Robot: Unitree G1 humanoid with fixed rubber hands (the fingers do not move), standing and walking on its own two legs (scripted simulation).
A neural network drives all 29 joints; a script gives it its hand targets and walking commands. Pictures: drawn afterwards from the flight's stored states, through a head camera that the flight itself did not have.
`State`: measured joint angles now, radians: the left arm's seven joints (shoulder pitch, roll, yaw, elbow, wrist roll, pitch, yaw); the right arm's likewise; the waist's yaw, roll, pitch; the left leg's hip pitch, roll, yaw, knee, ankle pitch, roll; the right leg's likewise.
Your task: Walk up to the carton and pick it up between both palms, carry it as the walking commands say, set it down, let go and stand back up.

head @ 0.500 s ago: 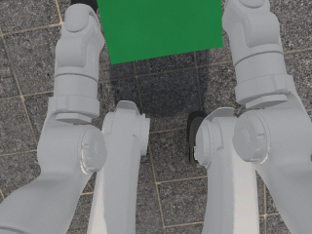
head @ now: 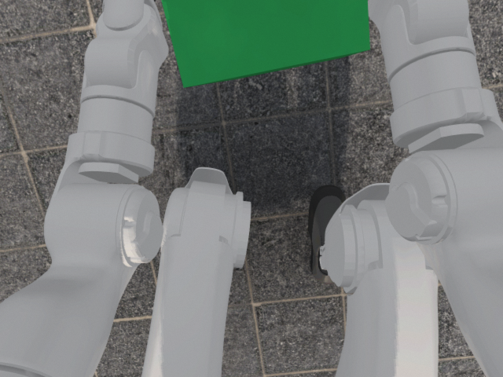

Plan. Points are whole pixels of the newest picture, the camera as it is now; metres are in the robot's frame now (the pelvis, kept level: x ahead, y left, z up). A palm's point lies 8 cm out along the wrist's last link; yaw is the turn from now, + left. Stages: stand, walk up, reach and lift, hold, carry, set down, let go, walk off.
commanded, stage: set down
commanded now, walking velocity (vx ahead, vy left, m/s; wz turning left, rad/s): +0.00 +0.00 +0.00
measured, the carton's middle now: out of the picture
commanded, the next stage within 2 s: none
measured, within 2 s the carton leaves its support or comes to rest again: rests again in 1.18 s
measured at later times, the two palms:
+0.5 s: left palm out of the picture +0.53 +0.16 -0.17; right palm out of the picture +0.56 -0.12 -0.15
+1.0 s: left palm out of the picture +0.53 +0.15 -0.17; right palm out of the picture +0.57 -0.12 -0.16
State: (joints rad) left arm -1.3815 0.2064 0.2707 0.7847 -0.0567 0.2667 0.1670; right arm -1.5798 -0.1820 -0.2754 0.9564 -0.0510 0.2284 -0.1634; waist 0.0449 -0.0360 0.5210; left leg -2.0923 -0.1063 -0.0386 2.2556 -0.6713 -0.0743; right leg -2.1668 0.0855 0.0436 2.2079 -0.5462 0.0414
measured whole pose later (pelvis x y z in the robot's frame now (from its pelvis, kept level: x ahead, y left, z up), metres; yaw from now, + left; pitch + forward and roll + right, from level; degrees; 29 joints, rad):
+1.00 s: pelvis +0.02 +0.00 -0.02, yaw +0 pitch +35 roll +1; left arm -1.30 0.13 0.35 0.90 0.06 0.17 0.05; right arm -1.42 -0.20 -0.31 1.05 -0.04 0.14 -0.10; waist 0.03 -0.06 0.32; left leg -2.20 -0.11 -0.05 2.30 -0.71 -0.08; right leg -2.28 0.08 0.03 2.26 -0.58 0.03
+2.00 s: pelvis +0.00 +0.01 +0.00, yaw +0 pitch +29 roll +0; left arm -1.35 0.32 0.11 0.88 -0.22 0.10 0.14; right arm -1.41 -0.39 -0.10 0.98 0.19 0.08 -0.13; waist 0.04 0.00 0.52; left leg -2.12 -0.11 -0.03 2.28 -0.67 -0.05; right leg -2.17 0.08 0.05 2.22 -0.56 0.07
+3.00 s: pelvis -0.01 -0.01 +0.23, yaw +0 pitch +26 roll +2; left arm -1.29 0.38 0.23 0.63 -0.19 0.35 0.07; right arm -1.37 -0.36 -0.12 0.65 0.11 0.38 -0.15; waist 0.04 -0.02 0.52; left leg -1.42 -0.08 -0.06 1.40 -0.44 -0.06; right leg -1.48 0.05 0.07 1.39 -0.37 0.01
